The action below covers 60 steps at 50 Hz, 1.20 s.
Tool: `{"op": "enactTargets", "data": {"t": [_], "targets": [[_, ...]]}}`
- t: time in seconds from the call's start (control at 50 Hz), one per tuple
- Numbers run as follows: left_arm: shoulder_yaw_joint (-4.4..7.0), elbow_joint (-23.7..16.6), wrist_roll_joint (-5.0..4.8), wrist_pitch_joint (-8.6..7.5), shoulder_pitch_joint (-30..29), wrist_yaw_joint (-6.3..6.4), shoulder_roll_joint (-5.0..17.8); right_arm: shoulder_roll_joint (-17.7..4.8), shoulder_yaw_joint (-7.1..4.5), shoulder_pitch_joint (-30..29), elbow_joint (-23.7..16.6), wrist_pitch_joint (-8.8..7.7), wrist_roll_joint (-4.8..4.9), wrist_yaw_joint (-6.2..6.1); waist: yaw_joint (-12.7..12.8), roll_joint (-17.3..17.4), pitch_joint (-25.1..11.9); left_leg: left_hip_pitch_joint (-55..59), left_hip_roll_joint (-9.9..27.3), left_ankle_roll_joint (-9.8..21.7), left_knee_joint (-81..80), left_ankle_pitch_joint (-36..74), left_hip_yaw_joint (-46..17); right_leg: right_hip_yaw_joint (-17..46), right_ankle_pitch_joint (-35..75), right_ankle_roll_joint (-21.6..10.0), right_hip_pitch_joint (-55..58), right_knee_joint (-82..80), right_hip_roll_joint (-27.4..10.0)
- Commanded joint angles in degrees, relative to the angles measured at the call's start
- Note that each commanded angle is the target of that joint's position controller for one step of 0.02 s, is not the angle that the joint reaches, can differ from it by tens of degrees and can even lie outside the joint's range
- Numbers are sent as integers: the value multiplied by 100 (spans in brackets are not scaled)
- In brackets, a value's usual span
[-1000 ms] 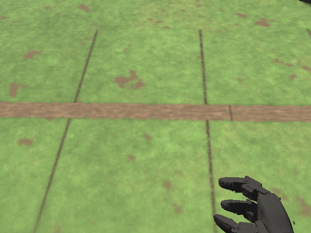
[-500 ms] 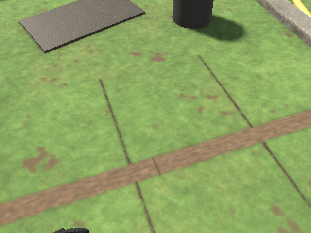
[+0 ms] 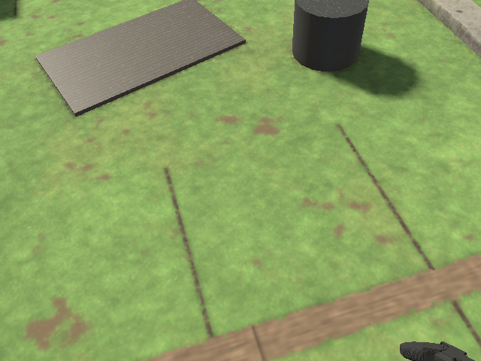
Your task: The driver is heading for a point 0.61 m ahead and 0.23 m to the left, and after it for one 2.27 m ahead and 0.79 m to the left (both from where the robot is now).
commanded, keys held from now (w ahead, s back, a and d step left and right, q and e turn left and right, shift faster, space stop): w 0.08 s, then w+q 0.76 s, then q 0.16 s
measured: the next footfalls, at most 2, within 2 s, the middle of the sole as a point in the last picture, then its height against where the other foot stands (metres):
left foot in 0.10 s outside the picture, level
right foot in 0.58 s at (301, 350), level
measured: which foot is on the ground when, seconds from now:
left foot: up 0.00-0.08, down 0.10-0.60, up 0.62-1.00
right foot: down 0.00-0.12, up 0.14-0.56, down 0.58-1.00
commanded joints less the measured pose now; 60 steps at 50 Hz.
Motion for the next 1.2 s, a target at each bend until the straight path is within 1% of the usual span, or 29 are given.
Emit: {"op": "enactTargets", "data": {"t": [0.02,0.06,0.08,0.1,0.12,0.14,0.16,0.18,0.22,0.3,0.4,0.5,0.56,0.58,0.6,0.62,0.64,0.66,0.68,0.72,0.92,1.0,1.04,1.06,1.08,1.1,1.12,1.16,1.2], "targets": [[297,-112,-30,13,160,73,999,-538,-141,-705,-584,-141,15,94,-93,-810,378,-29,-138,245,-441,-283,44,678,2888,-773,207,-26,-1735],[349,-132,-5,55,-59,101,1159,-775,-248,-85,-443,-144,-29,86,-462,-999,-39,940,-455,453,-502,-686,275,575,4556,-603,352,660,-1643],[326,-140,21,89,-179,105,1118,-983,-360,721,-210,-132,-51,37,-887,-959,-505,2012,-662,611,-578,-645,457,353,5241,-452,178,1616,-1355],[237,-209,106,103,-160,122,923,-1272,-438,1749,16,-99,-101,-14,-1257,-638,-1280,3793,-53,880,-155,-201,-179,126,4194,-254,-865,3151,-1103],[45,-309,124,4,739,68,225,-1801,-553,2325,130,-102,-171,-26,-888,1048,-2190,6044,1410,1993,-580,-1129,-3098,117,906,258,-3260,5679,-59],[44,-245,103,-142,643,20,478,-1437,-464,2405,163,-73,-46,-2,-1016,1366,-2683,6460,1540,2166,-1624,-1868,-4714,800,-1116,287,-4073,6536,114],[135,-401,-50,-226,49,-19,822,-1134,-391,1915,72,-35,4,-42,-1030,911,-1789,5855,1353,1821,-1665,-2357,-3890,842,-834,232,-4672,6855,-274],[107,-554,-50,-280,-507,-5,865,-965,-339,1474,-57,8,-10,-75,-950,220,-1155,4849,1119,1611,-1727,-2059,-3105,671,-315,180,-4646,6560,-561],[160,-688,123,-259,-799,73,822,-763,-261,1072,-125,10,-131,-63,-515,-204,-467,3211,728,1485,-2002,-1083,-2285,579,226,155,-4044,5769,-916],[116,-779,182,-73,-703,144,578,-887,-315,1096,-123,-60,-63,-117,-241,67,-312,2370,419,1595,-2349,-391,-1629,449,488,358,-3697,4699,-983],[17,-1036,133,-116,-1828,106,383,-1106,-393,1524,-47,38,48,-251,-612,118,-147,2278,177,1340,-2277,-730,-1316,422,1961,558,-3464,2649,-709],[81,-1226,22,-256,-2476,-30,556,-1128,-422,1927,-17,180,86,-288,-861,214,-103,2705,320,1251,-1706,-1314,-1888,459,1885,559,-3022,1531,-389],[210,-1088,6,-355,-1867,-53,726,-1030,-426,1767,-130,242,69,-315,-444,351,-301,2723,171,1001,-986,-1405,-2210,367,1481,304,-1968,924,-320],[296,-993,70,-381,-1280,-14,912,-805,-360,1686,-215,216,32,-302,-156,258,-684,2333,-111,792,-231,-1331,-2011,616,1419,60,-949,941,-688],[399,-888,147,-371,-291,47,1305,-390,-229,1684,-366,176,-73,-282,189,-627,-1484,1477,-562,509,1574,-2387,-1313,1731,1276,-341,547,971,-1867],[461,-735,202,-290,1,19,1613,-361,-186,2250,-587,97,83,-280,-135,-2448,-1726,-439,-987,275,3096,-3935,-729,4286,45,-1239,1615,427,-2941],[372,-795,120,-277,-129,9,1134,-893,-299,2212,-443,90,141,-290,-23,-1748,-1290,-991,-555,189,3871,-3584,-924,4378,-683,-1248,1319,269,-2861],[281,-812,100,-247,-281,32,822,-1069,-353,1712,-502,129,92,-271,81,-1194,-765,-1096,-380,146,4106,-3018,-853,3389,-416,-1023,829,296,-2584],[226,-814,141,-223,-530,24,717,-974,-356,1453,-543,164,46,-259,-21,-787,-464,-879,-230,111,4009,-2602,-770,2671,254,-871,213,158,-2278],[165,-748,168,-212,-879,7,549,-840,-385,1295,-654,228,37,-210,-270,-897,-87,-543,-5,76,3621,-2192,-757,1765,1114,-725,-556,-132,-1906],[329,-220,93,-107,-864,163,1092,-412,-251,236,-994,319,-39,-8,-186,-790,163,205,-111,-77,957,-426,-29,-489,3641,-499,-831,-136,-1665],[421,-149,-85,-1,-848,212,1379,-677,-378,178,-1153,370,-41,118,-280,-1005,-82,913,-397,207,234,-917,282,-701,4530,-277,-375,573,-1833],[453,-188,-191,50,-995,237,1420,-992,-565,1072,-946,387,-72,113,-791,-894,-491,2072,-790,503,-479,-788,507,-890,5125,-64,-385,1874,-1661],[397,-195,-130,31,-802,218,1245,-1330,-715,1683,-807,406,-79,12,-1055,-508,-826,3245,-801,728,-824,196,252,-1006,4221,215,-1040,3143,-1330],[169,-409,308,20,-555,161,501,-1868,-772,1813,-832,432,-77,-147,-680,1080,-1216,4739,620,1205,-337,3129,-1592,-984,-893,544,-2867,5144,-737],[72,-510,219,-39,-16,91,651,-2050,-710,1559,-1150,347,-197,-95,-490,1471,-2519,5806,1845,2626,-794,2899,-4107,220,-2364,725,-4032,6802,-35],[176,-471,65,-44,-494,58,1145,-1618,-628,1453,-1244,351,-177,-62,-828,444,-2507,5478,1457,2348,-1033,2127,-3530,756,-1712,645,-4186,6913,-354],[143,-483,95,43,-945,169,1055,-1154,-485,924,-1213,365,-11,-114,-579,-311,-1418,4177,889,1754,-1130,1251,-2423,603,-826,613,-4280,6193,-730],[180,-489,137,212,-933,224,1121,-1026,-411,673,-1216,417,-81,-165,-307,-81,-1052,2963,685,1620,-1354,1240,-2066,567,-568,619,-3606,5667,-841]]}}
Keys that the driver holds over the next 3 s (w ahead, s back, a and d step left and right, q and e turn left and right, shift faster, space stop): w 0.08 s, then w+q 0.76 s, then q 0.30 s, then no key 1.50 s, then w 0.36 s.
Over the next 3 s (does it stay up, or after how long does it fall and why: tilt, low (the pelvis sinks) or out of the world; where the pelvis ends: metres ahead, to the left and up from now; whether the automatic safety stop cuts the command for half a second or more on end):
stays up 0.71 0.22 0.00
